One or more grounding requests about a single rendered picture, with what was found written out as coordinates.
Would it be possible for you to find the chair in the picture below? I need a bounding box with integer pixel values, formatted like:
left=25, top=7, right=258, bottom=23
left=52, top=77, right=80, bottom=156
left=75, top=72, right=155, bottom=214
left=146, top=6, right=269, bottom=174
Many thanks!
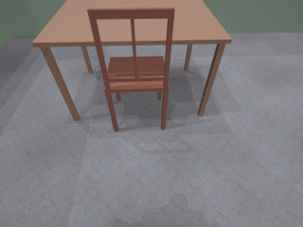
left=87, top=7, right=175, bottom=132

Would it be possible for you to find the table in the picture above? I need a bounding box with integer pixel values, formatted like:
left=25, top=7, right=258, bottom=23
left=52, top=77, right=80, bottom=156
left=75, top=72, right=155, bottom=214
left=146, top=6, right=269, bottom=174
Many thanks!
left=32, top=0, right=232, bottom=121

